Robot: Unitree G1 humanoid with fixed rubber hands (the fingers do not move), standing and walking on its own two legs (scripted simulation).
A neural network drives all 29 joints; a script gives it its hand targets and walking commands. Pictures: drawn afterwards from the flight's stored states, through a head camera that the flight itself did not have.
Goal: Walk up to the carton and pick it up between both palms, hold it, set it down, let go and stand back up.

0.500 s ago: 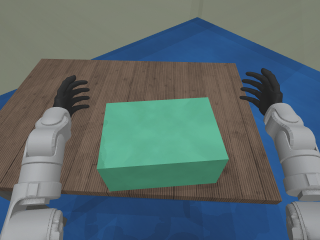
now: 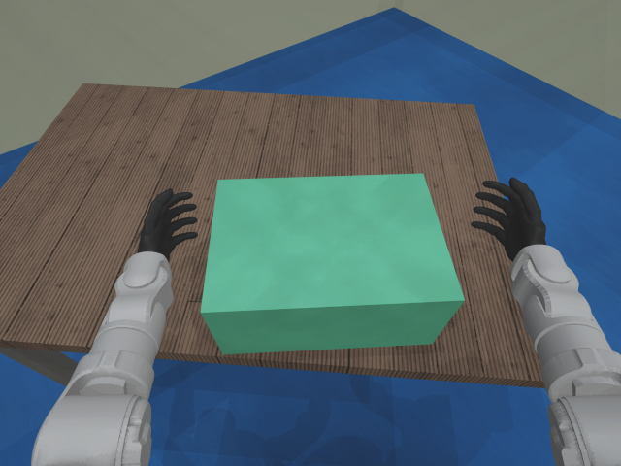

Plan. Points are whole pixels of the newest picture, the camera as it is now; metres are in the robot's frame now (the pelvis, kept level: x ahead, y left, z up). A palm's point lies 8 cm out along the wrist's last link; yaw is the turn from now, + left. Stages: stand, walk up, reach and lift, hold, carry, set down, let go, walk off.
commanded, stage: reach and lift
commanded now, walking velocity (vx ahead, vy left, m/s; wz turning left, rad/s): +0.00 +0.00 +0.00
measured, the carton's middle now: (325, 262) +0.39 +0.02 +0.00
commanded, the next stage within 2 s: none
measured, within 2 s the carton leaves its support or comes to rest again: leaves its support in 1.92 s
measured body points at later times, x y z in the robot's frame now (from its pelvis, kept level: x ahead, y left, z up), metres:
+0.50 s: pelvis +0.01 -0.01 +0.00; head +0.05 +0.00 +0.45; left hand +0.40 +0.21 +0.05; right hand +0.42 -0.22 +0.06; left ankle +0.03 +0.13 -0.74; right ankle -0.03 -0.14 -0.74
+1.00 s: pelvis +0.00 +0.00 +0.00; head +0.04 +0.00 +0.45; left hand +0.40 +0.21 +0.05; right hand +0.42 -0.19 +0.06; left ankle +0.03 +0.13 -0.74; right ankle -0.03 -0.14 -0.74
